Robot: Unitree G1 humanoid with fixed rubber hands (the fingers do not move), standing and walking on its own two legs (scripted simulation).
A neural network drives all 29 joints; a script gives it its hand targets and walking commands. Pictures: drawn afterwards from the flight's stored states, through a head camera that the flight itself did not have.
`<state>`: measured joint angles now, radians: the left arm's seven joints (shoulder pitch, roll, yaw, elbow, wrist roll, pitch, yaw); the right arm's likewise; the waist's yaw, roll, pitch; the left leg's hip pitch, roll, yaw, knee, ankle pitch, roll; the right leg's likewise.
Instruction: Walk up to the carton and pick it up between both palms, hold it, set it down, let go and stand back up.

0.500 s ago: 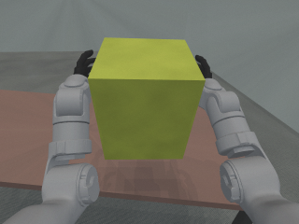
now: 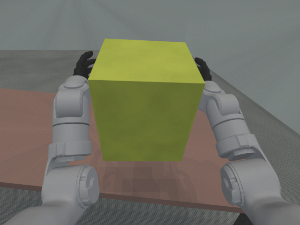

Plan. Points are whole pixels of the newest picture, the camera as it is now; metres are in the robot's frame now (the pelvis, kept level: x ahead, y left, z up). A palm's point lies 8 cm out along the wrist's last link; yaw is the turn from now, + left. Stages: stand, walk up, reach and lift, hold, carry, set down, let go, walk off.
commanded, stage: hold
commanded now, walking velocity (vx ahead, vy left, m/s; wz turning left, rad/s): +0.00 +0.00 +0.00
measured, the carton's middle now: (144, 101) +0.36 +0.00 +0.23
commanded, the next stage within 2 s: none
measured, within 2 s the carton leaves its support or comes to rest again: neither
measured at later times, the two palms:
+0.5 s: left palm (84, 83) +0.36 +0.15 +0.28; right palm (204, 90) +0.35 -0.16 +0.27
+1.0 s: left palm (83, 83) +0.36 +0.15 +0.28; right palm (204, 89) +0.35 -0.15 +0.27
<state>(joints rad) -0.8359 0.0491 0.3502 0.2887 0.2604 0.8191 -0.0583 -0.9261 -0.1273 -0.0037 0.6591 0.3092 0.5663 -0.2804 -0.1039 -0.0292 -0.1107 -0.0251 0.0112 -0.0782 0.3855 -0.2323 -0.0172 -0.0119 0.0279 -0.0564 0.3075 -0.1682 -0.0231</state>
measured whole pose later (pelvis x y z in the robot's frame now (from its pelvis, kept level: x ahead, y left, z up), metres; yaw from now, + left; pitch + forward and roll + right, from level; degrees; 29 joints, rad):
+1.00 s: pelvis +0.00 +0.00 +0.00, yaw +0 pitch -8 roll -1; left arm -0.80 0.03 0.34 0.24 0.27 0.82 -0.04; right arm -0.90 -0.12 -0.01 0.64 0.32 0.56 -0.26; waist -0.12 -0.03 -0.10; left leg -0.02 0.01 -0.07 0.39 -0.23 -0.01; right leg -0.01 0.03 -0.04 0.31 -0.17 -0.02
